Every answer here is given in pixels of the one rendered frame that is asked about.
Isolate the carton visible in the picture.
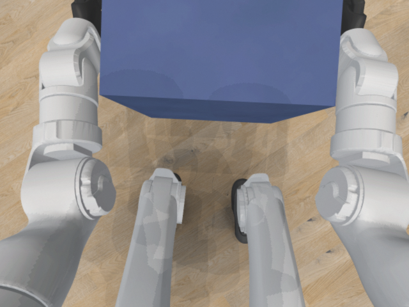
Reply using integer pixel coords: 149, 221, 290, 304
99, 0, 343, 123

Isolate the robot left hand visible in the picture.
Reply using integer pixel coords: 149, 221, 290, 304
71, 0, 102, 38

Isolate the robot right hand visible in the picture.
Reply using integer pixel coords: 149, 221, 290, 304
341, 0, 367, 35

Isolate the robot right upper arm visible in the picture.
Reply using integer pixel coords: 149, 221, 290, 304
315, 164, 409, 307

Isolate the robot right shin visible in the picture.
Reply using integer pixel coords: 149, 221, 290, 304
240, 173, 285, 233

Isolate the robot left foot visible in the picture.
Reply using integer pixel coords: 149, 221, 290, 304
174, 173, 182, 185

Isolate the left robot forearm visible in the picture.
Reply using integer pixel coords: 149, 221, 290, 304
20, 18, 102, 212

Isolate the right robot forearm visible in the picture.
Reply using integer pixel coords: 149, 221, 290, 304
330, 28, 409, 183

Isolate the robot left upper arm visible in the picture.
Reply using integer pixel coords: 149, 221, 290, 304
0, 157, 116, 307

